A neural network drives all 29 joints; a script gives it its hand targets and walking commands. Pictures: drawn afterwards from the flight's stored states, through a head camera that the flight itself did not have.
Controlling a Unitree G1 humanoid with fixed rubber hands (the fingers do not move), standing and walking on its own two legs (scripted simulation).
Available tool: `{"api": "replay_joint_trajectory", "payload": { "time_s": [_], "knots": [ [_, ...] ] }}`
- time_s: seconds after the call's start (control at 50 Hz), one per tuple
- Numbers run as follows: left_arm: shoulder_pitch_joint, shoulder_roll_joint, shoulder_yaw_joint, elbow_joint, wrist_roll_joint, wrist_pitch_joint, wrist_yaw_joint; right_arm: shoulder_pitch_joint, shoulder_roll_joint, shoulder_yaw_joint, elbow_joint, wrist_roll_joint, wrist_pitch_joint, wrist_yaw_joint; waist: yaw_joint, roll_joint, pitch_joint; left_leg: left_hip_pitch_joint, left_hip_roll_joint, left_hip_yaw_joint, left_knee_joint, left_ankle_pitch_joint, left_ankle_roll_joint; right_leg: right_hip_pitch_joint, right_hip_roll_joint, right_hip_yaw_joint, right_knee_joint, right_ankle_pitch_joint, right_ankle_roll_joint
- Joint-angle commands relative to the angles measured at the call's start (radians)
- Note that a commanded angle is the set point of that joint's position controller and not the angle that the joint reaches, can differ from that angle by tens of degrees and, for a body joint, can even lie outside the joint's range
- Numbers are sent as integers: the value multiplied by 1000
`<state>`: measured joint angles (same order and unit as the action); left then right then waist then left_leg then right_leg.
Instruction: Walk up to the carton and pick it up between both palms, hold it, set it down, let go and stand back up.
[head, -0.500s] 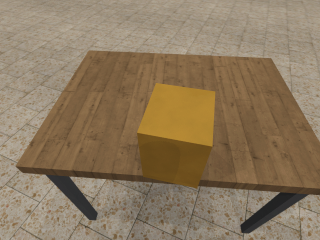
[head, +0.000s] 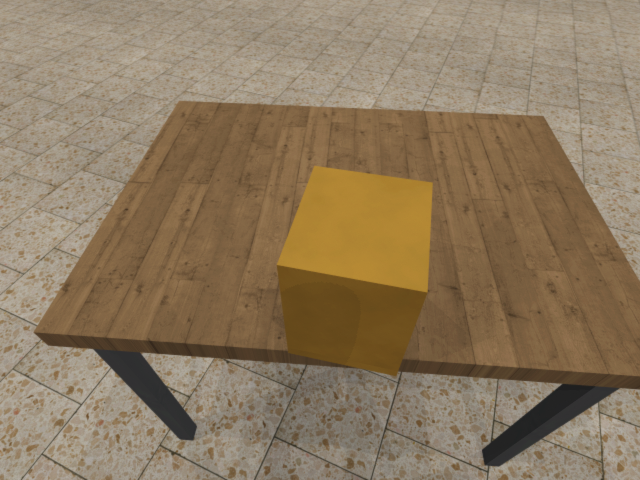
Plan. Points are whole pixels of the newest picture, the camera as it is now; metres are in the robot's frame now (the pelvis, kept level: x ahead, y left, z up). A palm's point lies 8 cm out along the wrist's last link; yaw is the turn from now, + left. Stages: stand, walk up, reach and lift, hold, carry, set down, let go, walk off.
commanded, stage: stand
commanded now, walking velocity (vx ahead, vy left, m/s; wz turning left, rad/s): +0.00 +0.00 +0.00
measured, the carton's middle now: (356, 273) +0.38 -0.04 +0.04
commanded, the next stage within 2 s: none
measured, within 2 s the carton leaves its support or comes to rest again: neither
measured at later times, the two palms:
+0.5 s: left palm out of the picture -0.03 +0.20 -0.15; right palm out of the picture -0.04 -0.19 -0.15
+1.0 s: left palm out of the picture -0.05 +0.21 -0.15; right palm out of the picture -0.03 -0.19 -0.15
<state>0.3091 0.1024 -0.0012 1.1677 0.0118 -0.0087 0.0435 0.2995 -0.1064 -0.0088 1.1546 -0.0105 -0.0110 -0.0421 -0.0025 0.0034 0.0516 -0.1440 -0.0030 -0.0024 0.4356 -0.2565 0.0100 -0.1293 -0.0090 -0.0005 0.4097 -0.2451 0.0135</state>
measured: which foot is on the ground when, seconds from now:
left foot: down 0.00-1.00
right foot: down 0.00-1.00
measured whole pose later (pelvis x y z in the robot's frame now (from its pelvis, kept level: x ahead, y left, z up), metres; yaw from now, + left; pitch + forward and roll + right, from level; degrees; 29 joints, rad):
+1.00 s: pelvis -0.01 +0.01 +0.00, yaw +0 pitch -2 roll +0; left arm 0.33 0.10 -0.01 1.17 0.01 -0.01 0.04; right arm 0.32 -0.10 -0.01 1.14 -0.01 -0.02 -0.04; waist 0.00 0.00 0.03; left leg -0.15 -0.02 0.01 0.42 -0.24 0.02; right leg -0.15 -0.03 0.01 0.41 -0.23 0.03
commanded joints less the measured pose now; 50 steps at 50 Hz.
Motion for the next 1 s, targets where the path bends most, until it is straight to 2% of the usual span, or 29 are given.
{"api": "replay_joint_trajectory", "payload": {
  "time_s": [0.0,0.06,0.08,0.1,0.12,0.14,0.22,0.26,0.28,0.3,0.32,0.34,0.36,0.4,0.42,0.48,0.52,0.62,0.64,0.7,0.74,0.76,0.78,0.82,0.84,0.86,0.9,0.96,0.98],
  "knots": [
    [93,92,14,-7,4,-2,5,92,-82,-13,-9,-1,-7,-2,-1,7,57,-37,80,-65,-107,130,30,-49,-70,58,-77,151,-34],
    [89,70,8,-11,0,-7,-2,98,-80,-10,-1,-3,-6,-4,2,-1,39,1,84,-59,-98,192,30,-52,-73,66,-70,161,-35],
    [102,79,7,-7,-1,-9,-3,107,-75,-12,-1,2,-4,-1,0,25,48,-17,78,-67,-101,157,31,-60,-67,58,-75,150,-33],
    [83,92,15,-7,0,-8,-2,96,-75,-8,-11,-1,-7,0,-4,-11,44,-26,81,-62,-106,152,28,-43,-70,60,-74,143,-35],
    [81,56,6,-5,1,-6,-1,113,-60,-7,-4,1,-8,1,-10,15,46,-34,74,-61,-109,131,28,-43,-67,51,-70,137,-34],
    [100,78,9,-4,0,-4,0,102,-71,-4,-12,2,-5,-1,2,9,81,-44,79,-65,-115,156,29,-55,-68,60,-74,156,-30],
    [90,65,4,-3,3,-5,1,113,-70,-5,-2,0,-11,-1,-6,0,75,-44,82,-70,-105,166,28,-47,-74,54,-71,168,-28],
    [99,67,6,-7,-2,-7,-1,80,-60,-5,-13,-2,-8,-2,11,8,41,-21,84,-70,-102,159,36,-47,-66,46,-71,156,-27],
    [103,41,-2,4,1,-5,2,94,-70,-7,-10,1,-6,-1,-4,-18,48,-13,87,-68,-100,153,32,-61,-67,49,-74,166,-29],
    [94,79,7,-8,1,-10,0,109,-53,-4,-3,0,-4,-3,-5,-7,47,-4,80,-57,-90,166,32,-57,-72,54,-78,167,-32],
    [78,87,10,-9,3,-10,4,120,-68,-4,-1,0,-2,-2,-17,-38,74,-21,89,-68,-97,177,30,-67,-71,56,-85,167,-34],
    [102,61,4,-6,-3,-9,2,111,-57,-2,1,-2,-3,-3,0,-2,75,-22,86,-65,-92,163,34,-64,-72,59,-84,153,-34],
    [82,63,1,-11,-1,-7,-1,126,-69,-10,0,3,-4,0,-17,-36,56,-17,80,-65,-97,153,34,-59,-68,60,-87,149,-34],
    [97,48,-2,-2,-4,-5,1,115,-71,-4,-5,2,-6,-3,-6,10,80,-42,80,-64,-111,147,26,-47,-73,65,-74,150,-35],
    [95,73,4,-3,-2,-4,1,96,-69,-4,-6,2,-7,-1,2,-16,86,-55,87,-76,-120,149,32,-46,-69,54,-76,155,-31],
    [105,82,8,1,2,-2,1,102,-60,-3,-8,5,-8,-1,3,15,72,-73,81,-81,-125,90,31,-30,-69,47,-74,132,-30],
    [104,68,6,-2,2,0,-2,118,-63,-3,-6,5,-9,5,0,-2,81,-66,78,-86,-129,67,31,-47,-62,47,-72,111,-28],
    [87,76,8,-14,1,-8,-2,117,-59,-6,-1,-1,-12,0,0,38,27,-34,81,-84,-122,149,43,-28,-72,42,-61,145,-32],
    [78,87,12,-11,3,-6,-2,122,-70,-6,-10,0,-13,-1,-6,29,52,-41,89,-90,-126,147,37,-51,-66,42,-56,142,-25],
    [110,59,6,0,0,-2,-4,103,-78,-10,-17,2,-7,-4,11,6,74,-53,80,-82,-137,69,33,-68,-60,38,-66,107,-25],
    [105,57,3,2,5,-2,0,104,-69,-11,-25,1,-7,3,2,-13,66,-79,89,-93,-144,54,39,-52,-65,43,-58,119,-23],
    [109,79,10,-3,3,-4,-4,111,-76,-8,-18,3,-7,0,5,22,59,-76,80,-87,-147,56,37,-56,-65,50,-64,113,-25],
    [95,76,9,-8,2,-2,-1,120,-64,-9,-17,3,-9,0,-5,22,52,-67,78,-87,-147,53,36,-51,-65,40,-65,112,-23],
    [104,86,11,-10,2,-5,-2,115,-64,-6,-17,0,-8,2,1,28,30,-67,82,-94,-141,53,40,-39,-62,40,-62,115,-24],
    [126,62,4,4,-1,-3,-1,110,-67,-11,-27,1,-6,5,-1,-19,36,-37,79,-84,-131,40,38,-77,-56,32,-67,94,-18],
    [116,41,-4,1,3,-4,-1,97,-92,-18,-27,0,-7,2,-2,18,43,-25,83,-80,-131,60,40,-79,-64,43,-76,117,-21],
    [106,66,1,3,0,-3,1,125,-61,-11,-26,4,-9,3,-9,-1,60,-62,79,-84,-135,70,35,-70,-64,47,-72,112,-23],
    [112,77,7,5,4,0,2,105,-63,-7,-29,2,-14,4,1,21,77,-68,85,-82,-147,103,40,-59,-75,54,-67,137,-27],
    [118,77,5,4,-1,-2,2,100,-70,-9,-38,3,-16,6,2,0,76,-47,81,-88,-139,125,37,-75,-73,54,-63,141,-21]
  ]
}}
